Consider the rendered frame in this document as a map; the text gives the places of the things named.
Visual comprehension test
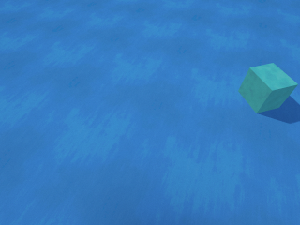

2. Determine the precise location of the carton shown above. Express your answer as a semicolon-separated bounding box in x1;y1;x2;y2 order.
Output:
238;63;298;113

